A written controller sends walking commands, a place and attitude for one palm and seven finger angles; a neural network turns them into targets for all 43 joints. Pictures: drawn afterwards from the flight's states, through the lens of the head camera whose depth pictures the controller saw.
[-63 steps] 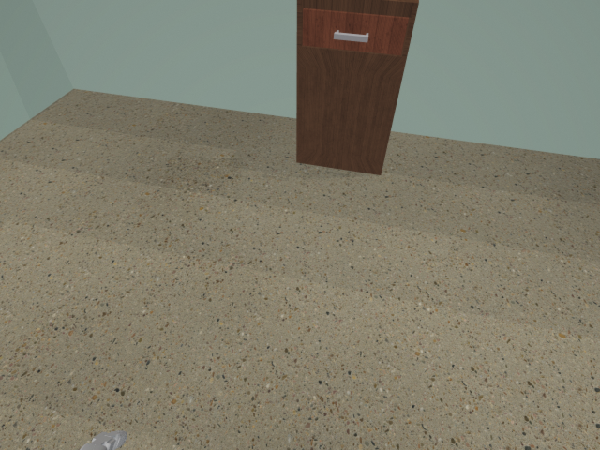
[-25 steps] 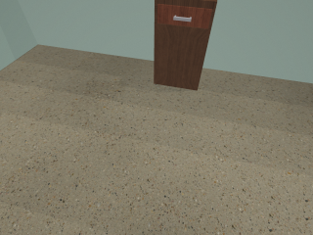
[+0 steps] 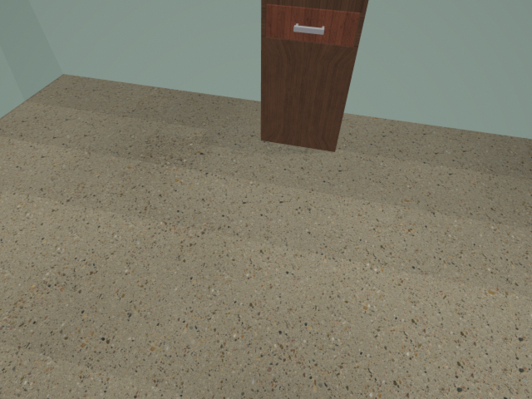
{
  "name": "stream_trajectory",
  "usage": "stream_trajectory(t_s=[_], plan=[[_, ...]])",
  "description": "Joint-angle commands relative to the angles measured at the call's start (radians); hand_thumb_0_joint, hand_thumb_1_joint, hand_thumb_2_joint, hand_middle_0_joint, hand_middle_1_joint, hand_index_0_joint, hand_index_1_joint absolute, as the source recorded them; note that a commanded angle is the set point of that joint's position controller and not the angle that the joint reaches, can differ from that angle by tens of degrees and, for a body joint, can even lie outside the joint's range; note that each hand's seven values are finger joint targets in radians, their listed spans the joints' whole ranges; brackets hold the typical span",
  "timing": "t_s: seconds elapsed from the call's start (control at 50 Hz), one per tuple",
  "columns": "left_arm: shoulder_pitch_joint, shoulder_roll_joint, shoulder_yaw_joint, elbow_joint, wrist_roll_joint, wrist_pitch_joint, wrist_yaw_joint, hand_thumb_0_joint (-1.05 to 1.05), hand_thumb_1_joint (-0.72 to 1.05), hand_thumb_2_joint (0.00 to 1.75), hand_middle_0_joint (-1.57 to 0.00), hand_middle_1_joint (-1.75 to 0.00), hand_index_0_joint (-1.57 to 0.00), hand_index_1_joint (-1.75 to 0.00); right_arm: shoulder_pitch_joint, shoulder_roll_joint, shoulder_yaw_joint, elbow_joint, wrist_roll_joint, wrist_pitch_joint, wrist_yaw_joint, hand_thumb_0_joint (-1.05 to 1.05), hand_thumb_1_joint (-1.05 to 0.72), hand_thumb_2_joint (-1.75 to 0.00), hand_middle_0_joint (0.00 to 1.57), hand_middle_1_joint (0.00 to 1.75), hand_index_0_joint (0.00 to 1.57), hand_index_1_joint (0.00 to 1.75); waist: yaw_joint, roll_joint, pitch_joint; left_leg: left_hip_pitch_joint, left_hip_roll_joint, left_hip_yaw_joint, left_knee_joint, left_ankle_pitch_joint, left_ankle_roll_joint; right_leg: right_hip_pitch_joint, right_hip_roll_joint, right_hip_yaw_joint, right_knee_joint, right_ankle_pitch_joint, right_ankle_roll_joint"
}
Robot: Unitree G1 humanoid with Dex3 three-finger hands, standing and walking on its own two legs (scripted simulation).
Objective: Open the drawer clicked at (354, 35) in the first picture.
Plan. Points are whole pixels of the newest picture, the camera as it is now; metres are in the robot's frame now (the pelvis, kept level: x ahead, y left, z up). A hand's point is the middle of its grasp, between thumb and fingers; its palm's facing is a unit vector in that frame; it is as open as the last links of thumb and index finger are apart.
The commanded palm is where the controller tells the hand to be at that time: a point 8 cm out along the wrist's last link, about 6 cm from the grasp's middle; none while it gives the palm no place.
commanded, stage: look at it before walking up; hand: left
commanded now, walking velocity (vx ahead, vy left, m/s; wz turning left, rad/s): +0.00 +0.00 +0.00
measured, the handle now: (309, 28) +1.63 -0.11 -0.07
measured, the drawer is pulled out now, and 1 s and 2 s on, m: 0.00 0.00 0.00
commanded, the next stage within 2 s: walk to a spot facing it in 0.28 s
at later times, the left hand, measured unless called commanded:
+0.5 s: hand out of the picture +0.07 +0.24 -0.16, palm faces -0.04 -0.95 -0.31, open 7.4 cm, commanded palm none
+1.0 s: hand out of the picture +0.08 +0.12 -0.17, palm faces -0.06 -0.99 -0.15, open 7.4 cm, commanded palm none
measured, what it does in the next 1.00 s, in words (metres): walks ahead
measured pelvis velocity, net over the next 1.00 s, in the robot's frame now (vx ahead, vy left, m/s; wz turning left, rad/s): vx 0.16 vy -0.04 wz -0.13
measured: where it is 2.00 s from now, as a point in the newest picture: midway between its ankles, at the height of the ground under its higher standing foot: (294, 312)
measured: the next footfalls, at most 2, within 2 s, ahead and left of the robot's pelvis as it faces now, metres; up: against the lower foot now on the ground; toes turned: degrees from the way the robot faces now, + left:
left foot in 1.20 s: +0.44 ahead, +0.05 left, +0.00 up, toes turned -1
right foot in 1.82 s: +0.61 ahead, -0.22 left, +0.00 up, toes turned -26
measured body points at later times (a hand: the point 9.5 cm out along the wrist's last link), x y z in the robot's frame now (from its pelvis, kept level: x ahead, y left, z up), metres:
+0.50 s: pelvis +0.01 +0.00 +0.00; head +0.01 +0.00 +0.45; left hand +0.08 +0.29 -0.14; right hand +0.08 -0.29 -0.14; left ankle +0.01 +0.13 -0.74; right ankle +0.01 -0.12 -0.74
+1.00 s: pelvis +0.16 -0.04 +0.00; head +0.17 -0.05 +0.44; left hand +0.09 +0.17 -0.15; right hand +0.16 -0.27 -0.16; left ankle +0.22 +0.09 -0.67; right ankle +0.05 -0.11 -0.74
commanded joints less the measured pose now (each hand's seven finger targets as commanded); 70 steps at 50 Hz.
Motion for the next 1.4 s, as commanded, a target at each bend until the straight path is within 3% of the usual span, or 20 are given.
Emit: stream_trajectory(t_s=[0.0, 0.36, 0.4, 0.48, 0.62, 0.66, 0.7, 0.72, 0.74, 0.76, 0.84, 1.06, 1.12, 1.16, 1.18, 1.2, 1.22, 1.26, 1.32, 1.38], plan=[[-0.042, 0.214, 0.042, -0.065, -0.007, -0.021, 0.018, 0.00, 0.90, 0.90, -0.20, -0.30, -0.20, -0.30, -0.051, -0.208, -0.041, -0.060, -0.003, -0.029, -0.013, 0.00, -0.90, -0.90, 0.20, 0.30, 0.20, 0.30, 0.000, -0.006, -0.062, 0.018, 0.110, -0.090, -0.060, 0.114, 0.036, 0.003, -0.122, 0.104, -0.077, 0.110, -0.030], [-0.041, 0.216, 0.042, -0.062, -0.005, -0.020, 0.018, 0.00, 0.90, 0.90, -0.20, -0.30, -0.20, -0.30, -0.059, -0.207, -0.040, -0.058, -0.003, -0.025, -0.012, 0.00, -0.90, -0.90, 0.20, 0.30, 0.20, 0.30, 0.002, -0.009, -0.037, 0.017, 0.111, -0.088, -0.074, 0.087, 0.034, -0.004, -0.120, 0.111, -0.100, 0.081, -0.028], [0.034, 0.090, 0.015, -0.032, -0.007, 0.001, 0.021, 0.00, 0.90, 0.90, -0.20, -0.30, -0.20, -0.30, 0.009, -0.077, -0.009, -0.030, -0.012, -0.008, -0.006, 0.00, -0.90, -0.90, 0.20, 0.30, 0.20, 0.30, 0.002, -0.018, -0.060, 0.024, 0.099, -0.056, -0.048, -0.027, 0.013, -0.010, -0.110, 0.117, -0.097, -0.079, -0.014], [0.079, 0.098, 0.033, -0.045, 0.005, 0.019, 0.002, 0.00, 0.90, 0.90, -0.20, -0.30, -0.20, -0.30, 0.052, -0.090, -0.024, -0.036, -0.023, 0.003, 0.000, 0.00, -0.90, -0.90, 0.20, 0.30, 0.20, 0.30, 0.006, -0.005, 0.057, -0.082, 0.093, -0.061, -0.058, -0.389, 0.028, -0.126, -0.075, 0.150, -0.079, -0.395, -0.040], [0.061, -0.008, 0.039, -0.109, 0.005, -0.013, -0.017, 0.00, 0.90, 0.90, -0.20, -0.30, -0.20, -0.30, 0.222, -0.122, -0.064, -0.025, -0.014, -0.031, -0.011, 0.00, -0.90, -0.90, 0.20, 0.30, 0.20, 0.30, -0.047, 0.166, 0.092, 0.115, 0.321, -0.268, -0.167, -0.274, 0.188, -0.390, -0.009, -0.030, 0.324, -0.260, -0.022], [0.071, -0.025, 0.046, -0.118, 0.003, -0.024, -0.018, 0.00, 0.90, 0.90, -0.20, -0.30, -0.20, -0.30, 0.230, -0.092, -0.064, -0.025, -0.016, -0.039, -0.013, 0.00, -0.90, -0.90, 0.20, 0.30, 0.20, 0.30, -0.033, 0.169, 0.108, 0.092, 0.324, -0.206, -0.122, -0.102, 0.190, -0.359, -0.044, -0.035, 0.296, -0.274, -0.019], [0.242, -0.046, 0.056, -0.057, 0.006, -0.036, -0.020, 0.00, 0.90, 0.90, -0.20, -0.30, -0.20, -0.30, 0.172, -0.060, -0.057, -0.033, -0.016, -0.040, -0.016, 0.00, -0.90, -0.90, 0.20, 0.30, 0.20, 0.30, 0.056, 0.087, 0.043, -0.070, 0.224, -0.025, 0.103, -0.011, 0.104, -0.029, -0.026, -0.071, 0.083, -0.115, -0.030], [0.385, 0.021, 0.073, -0.009, 0.010, -0.046, -0.010, 0.00, 0.90, 0.90, -0.20, -0.30, -0.20, -0.30, 0.138, -0.007, -0.049, -0.058, -0.007, -0.045, -0.012, 0.00, -0.90, -0.90, 0.20, 0.30, 0.20, 0.30, 0.112, -0.148, -0.004, -0.285, 0.114, 0.094, 0.379, -0.053, 0.047, 0.196, -0.134, 0.138, -0.030, -0.099, -0.072], [0.525, 0.109, 0.096, 0.031, 0.006, -0.055, 0.008, 0.00, 0.90, 0.90, -0.20, -0.30, -0.20, -0.30, 0.071, 0.053, -0.034, -0.111, -0.004, -0.057, -0.005, 0.00, -0.90, -0.90, 0.20, 0.30, 0.20, 0.30, 0.151, -0.382, -0.006, -0.527, 0.013, 0.158, 0.626, -0.342, 0.011, 0.314, -0.363, 0.506, -0.167, 0.022, -0.149], [0.548, 0.090, 0.087, 0.044, -0.007, -0.056, 0.021, 0.00, 0.90, 0.90, -0.20, -0.30, -0.20, -0.30, 0.040, 0.012, -0.046, -0.119, -0.011, -0.059, -0.005, 0.00, -0.90, -0.90, 0.20, 0.30, 0.20, 0.30, 0.143, -0.246, 0.021, -0.559, 0.056, 0.054, 0.720, -0.340, 0.023, 0.285, -0.386, 0.533, -0.161, 0.078, -0.190], [0.416, -0.037, 0.060, 0.011, 0.005, -0.065, 0.029, 0.00, 0.90, 0.90, -0.20, -0.30, -0.20, -0.30, 0.046, 0.081, -0.051, -0.080, -0.019, -0.051, 0.006, 0.00, -0.90, -0.90, 0.20, 0.30, 0.20, 0.30, 0.058, -0.034, 0.120, -0.560, 0.120, 0.048, 0.774, -0.145, 0.007, 0.138, -0.302, 0.314, -0.168, 0.173, -0.199], [0.430, -0.077, 0.054, 0.051, 0.007, -0.081, 0.047, 0.00, 0.90, 0.90, -0.20, -0.30, -0.20, -0.30, -0.087, 0.146, -0.047, -0.159, -0.004, -0.046, 0.033, 0.00, -0.90, -0.90, 0.20, 0.30, 0.20, 0.30, 0.030, -0.120, 0.138, -0.429, 0.078, 0.143, 0.367, 0.058, 0.015, 0.117, -0.195, 0.072, -0.189, 0.505, -0.136], [0.401, -0.045, 0.066, 0.052, 0.008, -0.082, 0.048, 0.00, 0.90, 0.90, -0.20, -0.30, -0.20, -0.30, 0.082, 0.109, -0.062, -0.113, -0.009, -0.062, 0.014, 0.00, -0.90, -0.90, 0.20, 0.30, 0.20, 0.30, -0.050, -0.118, 0.029, -0.150, 0.001, 0.178, 0.254, 0.037, 0.057, 0.127, -0.188, 0.035, 0.040, 0.787, -0.117], [0.405, -0.071, 0.071, 0.035, -0.004, -0.085, 0.040, 0.00, 0.90, 0.90, -0.20, -0.30, -0.20, -0.30, 0.371, 0.010, -0.089, -0.031, -0.026, -0.066, -0.006, 0.00, -0.90, -0.90, 0.20, 0.30, 0.20, 0.30, -0.160, -0.009, -0.159, 0.259, 0.111, 0.032, 0.188, 0.117, 0.109, -0.069, -0.111, -0.015, 0.445, 0.529, -0.071], [0.477, -0.137, 0.064, 0.021, -0.019, -0.078, 0.026, 0.00, 0.90, 0.90, -0.20, -0.30, -0.20, -0.30, 0.448, -0.094, -0.114, -0.015, -0.038, -0.069, -0.014, 0.00, -0.90, -0.90, 0.20, 0.30, 0.20, 0.30, -0.139, 0.251, -0.262, 0.445, 0.417, -0.402, 0.063, 0.102, 0.228, -0.320, 0.046, -0.076, 0.822, -0.200, -0.038], [0.421, -0.133, 0.061, -0.005, -0.012, -0.080, 0.029, 0.00, 0.90, 0.90, -0.20, -0.30, -0.20, -0.30, 0.416, -0.092, -0.111, -0.017, -0.016, -0.058, -0.016, 0.00, -0.90, -0.90, 0.20, 0.30, 0.20, 0.30, -0.113, 0.210, -0.242, 0.350, 0.488, -0.552, -0.093, -0.029, 0.272, -0.386, 0.031, 0.021, 1.001, -0.342, -0.055], [0.360, -0.119, 0.061, -0.023, -0.009, -0.068, 0.025, 0.00, 0.90, 0.90, -0.20, -0.30, -0.20, -0.30, 0.301, -0.052, -0.106, -0.046, -0.009, -0.052, -0.013, 0.00, -0.90, -0.90, 0.20, 0.30, 0.20, 0.30, -0.075, 0.120, -0.097, 0.150, 0.468, -0.492, -0.170, -0.290, 0.257, -0.420, -0.033, 0.028, 1.042, -0.280, -0.058], [0.292, -0.147, 0.068, -0.025, 0.012, -0.051, 0.010, 0.00, 0.90, 0.90, -0.20, -0.30, -0.20, -0.30, 0.175, 0.077, -0.070, -0.073, -0.014, -0.066, -0.017, 0.00, -0.90, -0.90, 0.20, 0.30, 0.20, 0.30, -0.019, 0.077, 0.088, -0.127, 0.381, -0.311, -0.217, -0.314, 0.179, -0.418, -0.099, 0.027, 0.998, -0.132, -0.041], [0.342, -0.188, 0.067, -0.018, 0.022, -0.015, 0.001, 0.00, 0.90, 0.90, -0.20, -0.30, -0.20, -0.30, 0.161, 0.124, -0.060, -0.062, -0.015, -0.089, -0.019, 0.00, -0.90, -0.90, 0.20, 0.30, 0.20, 0.30, 0.047, 0.062, 0.077, -0.255, 0.288, -0.089, -0.216, -0.173, 0.137, -0.330, -0.119, 0.008, 0.889, -0.066, -0.021], [0.306, -0.182, 0.076, -0.047, 0.024, 0.004, -0.004, 0.00, 0.90, 0.90, -0.20, -0.30, -0.20, -0.30, 0.178, 0.113, -0.067, -0.072, -0.014, -0.097, -0.019, 0.00, -0.90, -0.90, 0.20, 0.30, 0.20, 0.30, 0.048, 0.065, 0.065, -0.220, 0.268, -0.016, -0.253, -0.125, 0.147, -0.391, -0.138, -0.001, 0.812, 0.025, 0.005]])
